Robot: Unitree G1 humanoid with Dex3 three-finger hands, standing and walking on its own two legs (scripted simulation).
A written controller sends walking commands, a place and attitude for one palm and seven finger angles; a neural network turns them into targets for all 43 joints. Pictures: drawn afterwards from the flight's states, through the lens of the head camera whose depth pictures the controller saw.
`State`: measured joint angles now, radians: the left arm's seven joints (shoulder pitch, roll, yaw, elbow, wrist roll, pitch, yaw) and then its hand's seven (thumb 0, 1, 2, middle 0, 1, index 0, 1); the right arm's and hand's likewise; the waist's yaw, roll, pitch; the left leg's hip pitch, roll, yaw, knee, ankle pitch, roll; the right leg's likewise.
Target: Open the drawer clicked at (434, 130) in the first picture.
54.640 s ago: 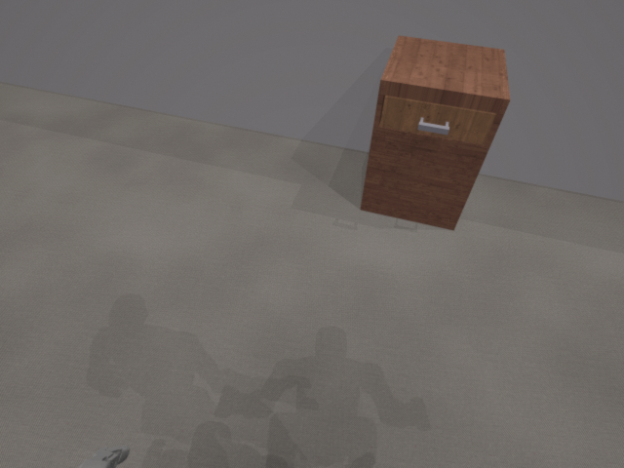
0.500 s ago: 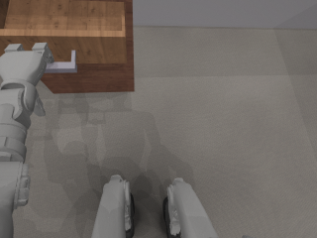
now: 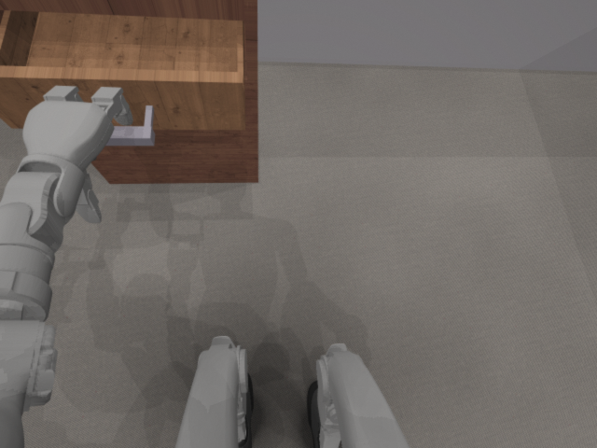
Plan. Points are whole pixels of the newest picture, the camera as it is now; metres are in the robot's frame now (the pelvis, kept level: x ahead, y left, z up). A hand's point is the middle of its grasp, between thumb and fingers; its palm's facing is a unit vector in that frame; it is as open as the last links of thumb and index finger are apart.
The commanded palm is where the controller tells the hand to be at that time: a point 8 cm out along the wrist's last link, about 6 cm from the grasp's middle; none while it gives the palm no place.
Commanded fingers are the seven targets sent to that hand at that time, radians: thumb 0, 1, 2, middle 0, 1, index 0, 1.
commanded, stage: lower the fingers behind the handle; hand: left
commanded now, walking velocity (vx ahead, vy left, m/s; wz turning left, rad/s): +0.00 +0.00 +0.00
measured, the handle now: (118, 124) +0.57 +0.28 -0.09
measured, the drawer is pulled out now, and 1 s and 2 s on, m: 0.12 0.12 0.12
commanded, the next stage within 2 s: close the thumb around the handle in 1.62 s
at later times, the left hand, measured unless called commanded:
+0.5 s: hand (85, 141) +0.52 +0.30 -0.05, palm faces -0.07 -0.02 -1.00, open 14.0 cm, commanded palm +0.52 +0.26 -0.02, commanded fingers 0.00 -0.50 0.30 -0.30 -1.20 -0.30 -1.20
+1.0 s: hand (95, 160) +0.51 +0.31 -0.10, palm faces -0.08 +0.01 -1.00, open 13.8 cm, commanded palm +0.52 +0.26 -0.05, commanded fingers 0.00 -0.50 0.30 -0.30 -1.20 -0.30 -1.20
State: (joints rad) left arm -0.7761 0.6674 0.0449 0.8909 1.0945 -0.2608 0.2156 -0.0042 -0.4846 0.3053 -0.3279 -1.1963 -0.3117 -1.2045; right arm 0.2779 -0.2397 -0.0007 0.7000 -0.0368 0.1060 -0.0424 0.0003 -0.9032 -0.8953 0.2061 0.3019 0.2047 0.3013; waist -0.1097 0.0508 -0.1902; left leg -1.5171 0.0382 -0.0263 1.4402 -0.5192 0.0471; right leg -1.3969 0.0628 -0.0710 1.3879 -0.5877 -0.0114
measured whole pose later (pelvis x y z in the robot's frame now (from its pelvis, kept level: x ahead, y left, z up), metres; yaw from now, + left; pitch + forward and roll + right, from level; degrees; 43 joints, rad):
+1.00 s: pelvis -0.01 +0.00 -0.06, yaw -3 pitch +38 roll -8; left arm -0.91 0.76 0.14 1.07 1.19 -0.21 0.36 0.00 -0.49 0.31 -0.32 -1.20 -0.32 -1.20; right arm 0.25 -0.25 0.02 0.66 -0.07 0.12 0.01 0.00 -0.90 -0.90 0.21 0.30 0.20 0.30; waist -0.15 0.06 -0.19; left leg -1.76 0.05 -0.04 1.67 -0.58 0.05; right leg -1.64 0.08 -0.09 1.61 -0.65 -0.01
